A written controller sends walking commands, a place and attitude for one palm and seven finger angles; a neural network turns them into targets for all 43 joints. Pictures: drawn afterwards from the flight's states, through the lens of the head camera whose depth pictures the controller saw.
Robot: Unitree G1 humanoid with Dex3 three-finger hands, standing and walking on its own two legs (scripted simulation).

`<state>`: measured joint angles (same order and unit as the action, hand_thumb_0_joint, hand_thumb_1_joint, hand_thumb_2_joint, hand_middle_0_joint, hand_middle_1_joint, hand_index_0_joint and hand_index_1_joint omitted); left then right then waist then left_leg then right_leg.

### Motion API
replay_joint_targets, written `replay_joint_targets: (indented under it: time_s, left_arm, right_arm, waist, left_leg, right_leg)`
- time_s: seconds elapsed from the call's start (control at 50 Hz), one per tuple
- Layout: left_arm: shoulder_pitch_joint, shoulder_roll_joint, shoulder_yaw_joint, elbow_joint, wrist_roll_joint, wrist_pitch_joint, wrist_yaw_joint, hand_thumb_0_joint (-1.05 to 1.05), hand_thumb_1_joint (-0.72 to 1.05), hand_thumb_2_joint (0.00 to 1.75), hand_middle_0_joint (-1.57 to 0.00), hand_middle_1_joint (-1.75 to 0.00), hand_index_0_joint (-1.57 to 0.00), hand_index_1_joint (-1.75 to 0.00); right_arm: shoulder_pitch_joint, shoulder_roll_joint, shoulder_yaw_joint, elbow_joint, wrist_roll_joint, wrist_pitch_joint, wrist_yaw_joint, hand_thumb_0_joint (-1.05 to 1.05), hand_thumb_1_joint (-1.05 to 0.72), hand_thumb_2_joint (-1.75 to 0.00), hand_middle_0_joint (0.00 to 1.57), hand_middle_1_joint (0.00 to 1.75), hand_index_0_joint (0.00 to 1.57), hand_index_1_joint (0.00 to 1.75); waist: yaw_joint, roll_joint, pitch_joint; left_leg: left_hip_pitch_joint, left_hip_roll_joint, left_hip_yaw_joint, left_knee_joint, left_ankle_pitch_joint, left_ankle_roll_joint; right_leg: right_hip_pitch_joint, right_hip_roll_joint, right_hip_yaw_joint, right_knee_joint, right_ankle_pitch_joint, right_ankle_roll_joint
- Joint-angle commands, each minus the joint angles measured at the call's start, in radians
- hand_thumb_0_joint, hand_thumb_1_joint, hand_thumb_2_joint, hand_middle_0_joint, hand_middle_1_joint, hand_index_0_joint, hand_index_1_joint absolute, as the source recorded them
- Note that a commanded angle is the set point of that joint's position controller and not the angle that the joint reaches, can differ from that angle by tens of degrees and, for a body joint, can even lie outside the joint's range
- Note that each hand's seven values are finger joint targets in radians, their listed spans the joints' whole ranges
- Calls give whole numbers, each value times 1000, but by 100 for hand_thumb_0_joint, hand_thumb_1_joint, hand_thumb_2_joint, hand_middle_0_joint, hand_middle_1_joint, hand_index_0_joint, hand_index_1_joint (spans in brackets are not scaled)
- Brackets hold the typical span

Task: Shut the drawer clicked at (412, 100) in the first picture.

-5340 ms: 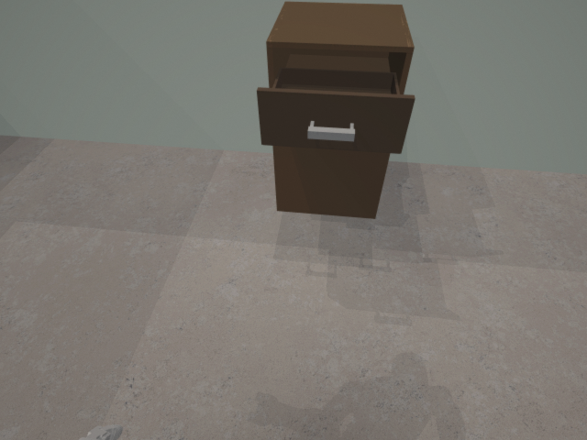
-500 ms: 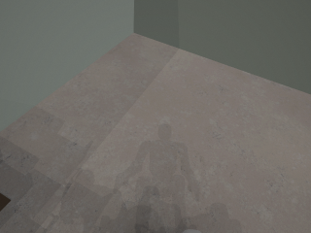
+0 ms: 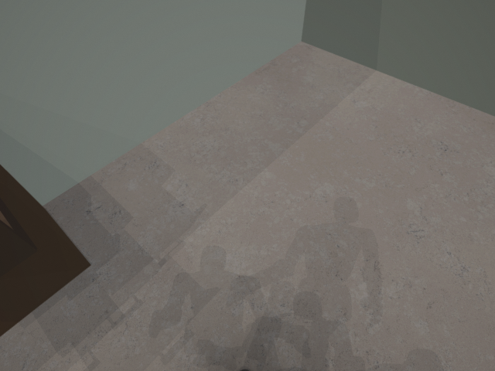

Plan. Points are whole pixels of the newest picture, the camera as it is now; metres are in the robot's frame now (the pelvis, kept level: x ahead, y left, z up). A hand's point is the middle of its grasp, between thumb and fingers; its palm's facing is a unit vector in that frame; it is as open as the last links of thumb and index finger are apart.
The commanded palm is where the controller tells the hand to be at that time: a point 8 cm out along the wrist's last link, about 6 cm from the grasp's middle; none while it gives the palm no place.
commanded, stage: turn to face it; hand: left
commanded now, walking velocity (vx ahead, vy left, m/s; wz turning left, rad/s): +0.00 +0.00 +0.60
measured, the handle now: out of the picture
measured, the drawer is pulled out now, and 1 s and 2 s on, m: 0.30 0.30 0.30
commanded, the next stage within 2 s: take the last steps up to it in 1.20 s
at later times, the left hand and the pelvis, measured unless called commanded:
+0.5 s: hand out of the picture -0.05 +0.20 -0.18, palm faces +0.39 -0.88 -0.28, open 7.3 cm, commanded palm none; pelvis +0.03 +0.01 -0.01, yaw +21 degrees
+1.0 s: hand out of the picture +0.08 +0.27 -0.14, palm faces +0.58 -0.77 -0.26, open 7.3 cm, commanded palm none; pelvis +0.08 +0.02 +0.00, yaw +37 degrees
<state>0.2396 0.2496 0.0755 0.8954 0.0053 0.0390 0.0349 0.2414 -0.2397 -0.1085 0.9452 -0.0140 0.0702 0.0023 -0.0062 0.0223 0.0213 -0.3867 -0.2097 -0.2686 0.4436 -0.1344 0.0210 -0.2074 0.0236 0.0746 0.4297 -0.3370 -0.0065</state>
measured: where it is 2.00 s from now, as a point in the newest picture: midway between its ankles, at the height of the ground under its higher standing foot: outside the picture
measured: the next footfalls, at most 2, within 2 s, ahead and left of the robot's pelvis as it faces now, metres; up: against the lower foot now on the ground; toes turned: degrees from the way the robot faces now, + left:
left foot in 0.50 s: +0.03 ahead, +0.12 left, +0.00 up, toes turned +27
right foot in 1.04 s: +0.20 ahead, -0.05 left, +0.00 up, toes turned +37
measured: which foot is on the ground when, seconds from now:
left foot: up 0.00-0.48, down 0.50-1.00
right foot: down 0.00-0.50, up 0.52-1.00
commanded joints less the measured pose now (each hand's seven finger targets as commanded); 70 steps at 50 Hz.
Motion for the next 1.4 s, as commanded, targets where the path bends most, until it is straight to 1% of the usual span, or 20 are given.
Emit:
replay_joint_targets:
  time_s: [0.0, 0.06, 0.16, 0.36, 0.44, 0.46, 0.5, 0.52, 0.58, 0.64, 0.88, 0.98, 1.0, 1.02, 1.04, 1.06, 1.08, 1.16, 1.28, 1.38]
  left_arm:
    - [-112, 192, 31, -114, 14, -20, 20, 0, 90, 90, -20, -30, -20, -30]
    - [-128, 105, 12, -107, 5, -47, 8, 0, 90, 90, -20, -30, -20, -30]
    - [89, 119, 10, -47, 11, -60, 6, 0, 90, 90, -20, -30, -20, -30]
    - [169, 137, 15, -44, 25, -40, 6, 0, 90, 90, -20, -30, -20, -30]
    - [121, 174, 30, -56, 20, -43, 2, 0, 90, 90, -20, -30, -20, -30]
    - [102, 183, 32, -60, 10, -45, 0, 0, 90, 90, -20, -30, -20, -30]
    - [51, 88, 4, -134, -6, -47, -13, 0, 90, 90, -20, -30, -20, -30]
    - [33, 127, 14, -143, 1, -28, -2, 0, 90, 90, -20, -30, -20, -30]
    - [-17, 112, 19, -103, 11, -13, -8, 0, 90, 90, -20, -30, -20, -30]
    - [40, 104, 19, -72, 12, -5, -18, 0, 90, 90, -20, -30, -20, -30]
    - [-166, 73, -1, -148, 0, -18, -10, 0, 90, 90, -20, -30, -20, -30]
    - [-40, 83, 0, -113, -7, -44, -5, 0, 90, 90, -20, -30, -20, -30]
    - [0, 123, 8, -97, 0, -57, -1, 0, 90, 90, -20, -30, -20, -30]
    - [38, 211, 27, -86, 14, -64, 9, 0, 90, 90, -20, -30, -20, -30]
    - [60, 220, 22, -89, 10, -58, 7, 0, 90, 90, -20, -30, -20, -30]
    - [28, 179, 13, -97, 9, -55, 10, 0, 90, 90, -20, -30, -20, -30]
    - [-20, 148, 10, -99, 7, -57, 10, 0, 90, 90, -20, -30, -20, -30]
    - [-54, 94, -6, -95, 7, -59, 5, 0, 90, 90, -20, -30, -20, -30]
    - [59, 113, 4, -41, 19, -57, 5, 0, 90, 90, -20, -30, -20, -30]
    - [154, 141, 19, 28, 26, -67, -5, 0, 90, 90, -20, -30, -20, -30]
  right_arm:
    - [19, -126, -33, -95, -17, -29, -2, 0, -90, -90, 20, 30, 20, 30]
    - [25, -114, -25, -71, -10, -22, 18, 0, -90, -90, 20, 30, 20, 30]
    - [-93, -85, 0, -104, -8, -21, 20, 0, -90, -90, 20, 30, 20, 30]
    - [-249, -61, 35, -131, -3, -22, 28, 0, -90, -90, 20, 30, 20, 30]
    - [-133, -88, 28, -120, -3, -43, 17, 0, -90, -90, 20, 30, 20, 30]
    - [-32, -127, 17, -97, -8, -52, 15, 0, -90, -90, 20, 30, 20, 30]
    - [115, -317, -29, -70, 9, -64, 3, 0, -90, -90, 20, 30, 20, 30]
    - [104, -290, -23, -63, 16, -54, 4, 0, -90, -90, 20, 30, 20, 30]
    - [-66, -187, 7, -107, 4, -64, -16, 0, -90, -90, 20, 30, 20, 30]
    - [-99, -174, 16, -115, 7, -74, -11, 0, -90, -90, 20, 30, 20, 30]
    - [36, -177, -7, -85, -7, -64, -18, 0, -90, -90, 20, 30, 20, 30]
    - [-2, -162, -7, -95, 0, -61, -21, 0, -90, -90, 20, 30, 20, 30]
    - [15, -126, -1, -92, 10, -64, -15, 0, -90, -90, 20, 30, 20, 30]
    - [46, -50, 11, -106, 17, -68, -12, 0, -90, -90, 20, 30, 20, 30]
    - [52, -89, 1, -114, 10, -56, -19, 0, -90, -90, 20, 30, 20, 30]
    - [40, -86, 1, -101, 2, -44, -17, 0, -90, -90, 20, 30, 20, 30]
    - [37, -83, 0, -78, 0, -33, -10, 0, -90, -90, 20, 30, 20, 30]
    - [43, -66, 9, -34, -5, -18, 8, 0, -90, -90, 20, 30, 20, 30]
    - [-47, -42, 23, -32, -1, -13, 7, 0, -90, -90, 20, 30, 20, 30]
    - [-149, -37, 36, -58, -5, -32, 24, 0, -90, -90, 20, 30, 20, 30]
  waist:
    - [-44, -144, 7]
    - [-60, -147, 33]
    - [28, -177, 15]
    - [71, -266, 5]
    - [10, -255, -91]
    - [-51, -197, -161]
    - [-109, 241, -287]
    - [-89, 91, -273]
    - [-21, 100, -45]
    - [23, 122, -29]
    - [-37, 146, -55]
    - [26, 109, -104]
    - [39, 13, -129]
    - [45, -288, -172]
    - [41, -255, -174]
    - [29, -156, -114]
    - [10, -230, -69]
    - [-18, -203, 6]
    - [29, -209, 3]
    - [87, -212, -3]
  left_leg:
    - [-215, 116, 119, 598, -324, -64]
    - [-211, 186, 193, 760, -202, -84]
    - [-290, 212, 253, 728, -224, -116]
    - [-154, 221, 364, 414, -269, -83]
    - [89, 157, 431, 119, -164, -34]
    - [274, 188, 391, -9, 19, -9]
    - [664, 639, -160, 38, 1039, 243]
    - [610, 649, -34, 47, 911, 270]
    - [328, 472, 78, -33, 683, 158]
    - [242, 394, 129, -71, 584, 115]
    - [323, 403, -78, -14, 584, 169]
    - [195, 349, -99, 106, 463, 102]
    - [71, 293, -51, 190, 253, 42]
    - [-134, 148, 128, 413, -321, -39]
    - [-126, 146, 163, 596, -523, -57]
    - [-123, 174, 146, 711, -461, -55]
    - [-136, 194, 149, 766, -415, -59]
    - [-132, 221, 208, 809, -243, -80]
    - [-101, 233, 261, 613, -278, -92]
    - [-99, 251, 302, 441, -297, -73]
  right_leg:
    - [-31, -458, 293, -285, -91, -156]
    - [-4, -301, 60, -161, 289, -107]
    - [211, -318, -40, -26, 781, -79]
    - [271, -335, -158, 33, 901, -86]
    - [251, -334, -234, 230, 1022, -53]
    - [165, -332, -255, 414, 911, -17]
    - [-387, -122, -171, 867, -330, 92]
    - [-391, -162, -84, 900, -291, 78]
    - [-369, -169, -67, 845, -126, 106]
    - [-305, -142, -86, 789, -21, 114]
    - [-288, -71, -71, 445, -87, 115]
    - [27, -55, -70, 37, 136, 83]
    - [200, -145, -7, -67, 295, 63]
    - [368, -424, 246, -61, 585, -43]
    - [252, -548, 284, -49, 748, -149]
    - [168, -483, 184, -61, 669, -169]
    - [97, -427, 148, -88, 584, -140]
    - [29, -317, -50, -98, 518, -96]
    - [85, -332, -78, -97, 514, -118]
    - [141, -395, -4, -174, 165, -129]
